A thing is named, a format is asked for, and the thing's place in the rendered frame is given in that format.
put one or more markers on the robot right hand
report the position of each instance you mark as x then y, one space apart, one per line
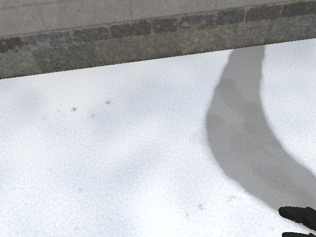
306 216

